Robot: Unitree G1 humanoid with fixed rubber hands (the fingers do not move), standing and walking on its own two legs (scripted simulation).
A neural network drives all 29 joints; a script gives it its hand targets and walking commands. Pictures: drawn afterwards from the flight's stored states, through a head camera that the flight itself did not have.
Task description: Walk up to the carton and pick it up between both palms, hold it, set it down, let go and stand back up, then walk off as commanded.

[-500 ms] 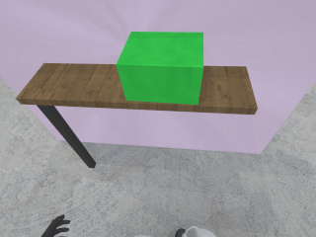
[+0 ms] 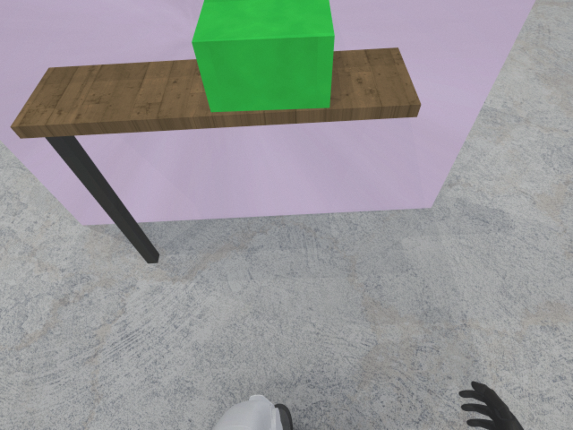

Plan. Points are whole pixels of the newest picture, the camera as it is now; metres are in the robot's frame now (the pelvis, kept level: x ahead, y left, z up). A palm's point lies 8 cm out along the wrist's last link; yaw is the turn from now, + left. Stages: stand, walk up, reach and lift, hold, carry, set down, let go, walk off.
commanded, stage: walk off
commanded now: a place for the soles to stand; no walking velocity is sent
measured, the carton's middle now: (268, 50) +0.85 +0.04 +0.06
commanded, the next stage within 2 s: none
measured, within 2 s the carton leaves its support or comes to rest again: neither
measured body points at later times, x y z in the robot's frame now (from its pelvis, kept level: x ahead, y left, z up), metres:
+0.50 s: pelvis -0.14 +0.09 -0.01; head -0.11 +0.11 +0.44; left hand -0.03 +0.42 -0.13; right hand -0.07 -0.22 -0.11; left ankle -0.15 +0.26 -0.71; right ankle -0.09 -0.08 -0.67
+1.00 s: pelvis -0.20 +0.08 +0.01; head -0.19 +0.09 +0.46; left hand -0.16 +0.41 -0.11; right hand -0.14 -0.27 -0.09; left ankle -0.20 +0.16 -0.70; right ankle -0.15 -0.04 -0.71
